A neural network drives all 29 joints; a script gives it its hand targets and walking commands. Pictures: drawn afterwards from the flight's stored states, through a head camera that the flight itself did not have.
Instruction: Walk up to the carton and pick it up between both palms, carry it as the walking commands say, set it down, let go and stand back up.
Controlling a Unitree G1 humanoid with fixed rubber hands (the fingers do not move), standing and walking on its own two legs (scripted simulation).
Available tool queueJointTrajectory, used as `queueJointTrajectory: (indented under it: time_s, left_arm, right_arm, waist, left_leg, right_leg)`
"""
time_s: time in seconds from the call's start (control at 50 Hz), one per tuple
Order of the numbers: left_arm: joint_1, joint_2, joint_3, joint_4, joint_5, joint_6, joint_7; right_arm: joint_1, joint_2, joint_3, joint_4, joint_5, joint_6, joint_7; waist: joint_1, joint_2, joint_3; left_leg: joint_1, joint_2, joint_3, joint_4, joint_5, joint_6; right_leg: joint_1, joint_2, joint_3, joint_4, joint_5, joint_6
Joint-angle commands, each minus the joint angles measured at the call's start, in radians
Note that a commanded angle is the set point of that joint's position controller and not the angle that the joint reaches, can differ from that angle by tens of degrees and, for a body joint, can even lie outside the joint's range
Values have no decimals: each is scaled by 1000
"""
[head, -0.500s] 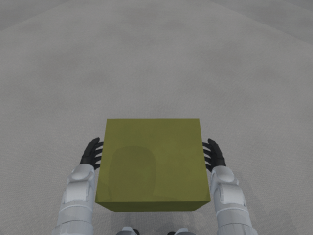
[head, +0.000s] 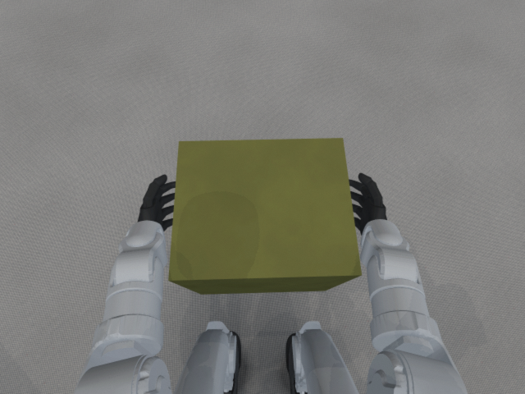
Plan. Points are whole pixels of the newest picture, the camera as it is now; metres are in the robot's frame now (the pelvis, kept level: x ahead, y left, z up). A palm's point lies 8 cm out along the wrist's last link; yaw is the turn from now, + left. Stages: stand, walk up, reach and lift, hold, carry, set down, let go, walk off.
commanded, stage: set down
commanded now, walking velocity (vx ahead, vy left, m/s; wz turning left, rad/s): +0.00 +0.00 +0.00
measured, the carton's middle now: (262, 226) +0.40 +0.00 -0.14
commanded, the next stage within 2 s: none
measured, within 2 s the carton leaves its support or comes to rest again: neither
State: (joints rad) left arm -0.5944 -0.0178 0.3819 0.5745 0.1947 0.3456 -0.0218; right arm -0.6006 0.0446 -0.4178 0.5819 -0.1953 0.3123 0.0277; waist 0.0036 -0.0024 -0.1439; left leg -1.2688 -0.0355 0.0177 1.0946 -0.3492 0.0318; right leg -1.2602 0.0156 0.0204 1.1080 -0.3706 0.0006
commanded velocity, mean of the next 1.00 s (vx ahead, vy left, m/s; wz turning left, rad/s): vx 0.00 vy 0.00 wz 0.00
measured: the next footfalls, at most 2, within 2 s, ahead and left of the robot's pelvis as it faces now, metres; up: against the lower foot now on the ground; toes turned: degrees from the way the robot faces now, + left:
none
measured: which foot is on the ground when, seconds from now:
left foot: down 0.00-1.00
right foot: down 0.00-1.00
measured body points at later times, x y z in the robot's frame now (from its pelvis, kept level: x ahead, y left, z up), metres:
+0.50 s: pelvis +0.00 -0.02 -0.08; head +0.22 -0.02 +0.31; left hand +0.42 +0.18 -0.16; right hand +0.42 -0.18 -0.17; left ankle +0.07 +0.10 -0.64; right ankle +0.07 -0.12 -0.64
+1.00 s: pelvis -0.03 -0.01 -0.16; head +0.24 -0.02 +0.20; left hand +0.45 +0.18 -0.26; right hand +0.45 -0.17 -0.26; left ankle +0.07 +0.10 -0.64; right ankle +0.07 -0.12 -0.64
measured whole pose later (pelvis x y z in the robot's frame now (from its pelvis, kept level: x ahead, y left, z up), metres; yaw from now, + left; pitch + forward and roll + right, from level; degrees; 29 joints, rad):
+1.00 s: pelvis -0.03 -0.01 -0.16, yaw +0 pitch +46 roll +0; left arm -0.92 0.14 0.36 0.71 0.09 0.34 0.00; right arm -0.91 -0.04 -0.37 0.64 -0.11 0.34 -0.07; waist 0.02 0.00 -0.20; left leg -2.02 -0.02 0.01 1.68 -0.47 0.01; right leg -2.00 0.04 -0.01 1.69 -0.49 -0.01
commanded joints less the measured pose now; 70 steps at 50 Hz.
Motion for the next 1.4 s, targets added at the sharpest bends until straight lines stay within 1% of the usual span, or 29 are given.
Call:
queueJointTrajectory:
  time_s: [0.0, 0.06, 0.08, 0.1, 0.2, 0.24, 0.26, 0.28, 0.42, 0.44, 0.48, 0.5, 0.52, 0.6, 0.72, 0.74, 0.78, 0.82, 0.92, 0.98, 1.0, 1.02, 1.06, 1.08, 1.22, 1.26, 1.32, 1.34, 1.38]
  left_arm:
    - [-650, -995, -547, -56, -160, -34, -251]
    - [-649, -958, -522, -58, -154, -35, -243]
    - [-670, -975, -520, -47, -159, -33, -245]
    - [-660, -969, -526, -58, -156, -37, -245]
    - [-670, -932, -558, -85, -180, -51, -251]
    - [-642, -934, -550, -61, -181, -52, -252]
    - [-691, -923, -571, -96, -199, -59, -258]
    - [-682, -905, -537, -71, -188, -60, -260]
    - [-734, -880, -567, -77, -239, -76, -273]
    - [-719, -876, -553, -63, -224, -78, -264]
    - [-748, -886, -567, -72, -246, -78, -262]
    - [-737, -852, -556, -69, -235, -80, -253]
    - [-762, -864, -563, -52, -247, -73, -261]
    - [-788, -852, -504, 5, -233, -65, -257]
    - [-849, -816, -512, -3, -246, -62, -248]
    - [-886, -811, -508, -14, -251, -60, -245]
    - [-922, -813, -502, -34, -249, -61, -236]
    - [-937, -780, -491, -22, -256, -66, -237]
    - [-1002, -808, -500, -10, -273, -51, -242]
    - [-1036, -765, -491, -37, -281, -57, -232]
    - [-1051, -766, -486, 3, -270, -51, -229]
    - [-1070, -759, -497, -23, -280, -49, -231]
    - [-1034, -800, -482, 52, -283, -39, -233]
    - [-1056, -788, -472, 30, -268, -42, -229]
    - [-1174, -730, -525, -46, -313, -52, -211]
    - [-1192, -753, -552, -78, -326, -55, -205]
    - [-1232, -717, -533, -62, -323, -53, -196]
    - [-1304, -706, -566, -98, -339, -52, -193]
    - [-1332, -715, -600, -151, -358, -50, -174]
  right_arm:
    - [-654, 871, 492, -16, 111, -31, 284]
    - [-673, 898, 516, -6, 137, -18, 297]
    - [-690, 909, 521, -33, 128, -21, 290]
    - [-695, 920, 532, -35, 140, -21, 292]
    - [-662, 932, 568, -50, 169, -23, 270]
    - [-667, 938, 591, -67, 169, -26, 255]
    - [-651, 962, 588, -42, 168, -20, 244]
    - [-692, 936, 608, -60, 179, -28, 240]
    - [-722, 915, 626, -103, 195, -49, 179]
    - [-718, 924, 627, -86, 196, -52, 180]
    - [-713, 909, 622, -104, 200, -55, 162]
    - [-723, 910, 626, -82, 206, -55, 166]
    - [-747, 860, 605, -106, 196, -61, 157]
    - [-840, 841, 616, -108, 198, -58, 145]
    - [-862, 874, 588, -59, 198, -41, 130]
    - [-891, 880, 596, -66, 214, -43, 132]
    - [-947, 854, 603, -79, 229, -43, 141]
    - [-961, 850, 585, -66, 212, -43, 134]
    - [-1009, 833, 563, -67, 209, -37, 127]
    - [-1051, 836, 585, -59, 234, -31, 132]
    - [-1014, 838, 539, -23, 223, -30, 128]
    - [-1043, 843, 550, -42, 224, -30, 126]
    - [-1092, 798, 534, -42, 219, -34, 124]
    - [-1114, 814, 552, -59, 241, -35, 133]
    - [-1142, 764, 543, -59, 250, -32, 135]
    - [-1180, 757, 585, -100, 300, -40, 144]
    - [-1229, 729, 595, -100, 300, -31, 144]
    - [-1256, 699, 591, -108, 302, -29, 140]
    - [-1331, 673, 640, -187, 337, -31, 139]
  waist:
    - [-24, 50, -779]
    - [14, 30, -803]
    - [-6, 8, -850]
    - [19, 21, -882]
    - [21, 16, -980]
    - [40, -2, -963]
    - [19, -1, -1000]
    - [53, -9, -991]
    - [25, -22, -1064]
    - [53, -18, -1058]
    - [18, -1, -1107]
    - [55, 10, -1071]
    - [-8, 9, -1078]
    - [42, 9, -1042]
    - [22, -46, -1078]
    - [64, 1, -1105]
    - [63, 17, -1121]
    - [40, -40, -1114]
    - [14, -9, -1141]
    - [46, -44, -1167]
    - [32, 20, -1086]
    - [24, -20, -1122]
    - [11, 6, -1102]
    - [46, 25, -1108]
    - [-14, 14, -1234]
    - [31, 53, -1302]
    - [22, -1, -1379]
    - [-6, 12, -1458]
    - [3, 23, -1605]
  left_leg:
    - [542, -63, -127, -98, 104, -49]
    - [491, -63, -103, -53, 133, -39]
    - [435, -69, -86, -30, 136, -37]
    - [436, -71, -79, -18, 176, -37]
    - [356, -82, -48, 76, 311, -31]
    - [304, -85, -47, 89, 311, -28]
    - [276, -83, -31, 111, 268, -26]
    - [225, -88, -22, 127, 263, -26]
    - [90, -103, -15, 207, 264, -33]
    - [78, -102, -15, 214, 293, -32]
    - [77, -101, -17, 237, 283, -32]
    - [81, -102, -23, 238, 283, -34]
    - [70, -97, -22, 261, 271, -38]
    - [-46, -106, -3, 286, 193, -38]
    - [-79, -98, -4, 346, 178, -34]
    - [-84, -102, 22, 366, 176, -39]
    - [-68, -100, 7, 371, 170, -37]
    - [-136, -99, 0, 402, 185, -34]
    - [-157, -99, 7, 443, 145, -37]
    - [-162, -101, 22, 486, 172, -36]
    - [-180, -94, 27, 484, 136, -39]
    - [-166, -94, 12, 484, 135, -34]
    - [-188, -93, 7, 492, 107, -38]
    - [-196, -94, 23, 501, 119, -37]
    - [-163, -88, 8, 568, 160, -43]
    - [-133, -87, 14, 587, 192, -41]
    - [-115, -83, 16, 624, 155, -41]
    - [-64, -76, 11, 633, 140, -45]
    - [49, -81, -3, 652, 151, -46]
  right_leg:
    - [157, 115, -4, -45, 96, -29]
    - [154, 120, 1, -22, 102, -25]
    - [183, 121, 6, -12, 110, -25]
    - [184, 126, 2, 10, 148, -24]
    - [155, 128, 4, 62, 260, -4]
    - [156, 130, 9, 78, 268, -3]
    - [173, 127, 12, 88, 243, -1]
    - [162, 125, 19, 99, 248, 4]
    - [142, 134, 15, 180, 296, 16]
    - [124, 136, 16, 195, 319, 16]
    - [143, 137, 21, 213, 316, 15]
    - [72, 140, 5, 233, 285, 19]
    - [48, 135, 0, 235, 274, 14]
    - [46, 140, 6, 272, 224, 11]
    - [-6, 147, -24, 338, 197, 25]
    - [0, 143, -5, 346, 195, 17]
    - [-42, 146, -25, 381, 177, 15]
    - [-70, 144, -26, 405, 206, 22]
    - [-90, 147, -34, 447, 162, 11]
    - [-118, 148, -35, 475, 172, 18]
    - [-183, 147, -27, 469, 143, 11]
    - [-166, 143, -42, 482, 136, 14]
    - [-199, 137, -50, 506, 100, 7]
    - [-207, 139, -42, 507, 117, 6]
    - [-253, 140, -61, 580, 131, 6]
    - [-254, 138, -52, 606, 154, -3]
    - [-211, 134, -71, 634, 119, 9]
    - [-191, 134, -80, 650, 114, 8]
    - [-165, 130, -93, 677, 105, 4]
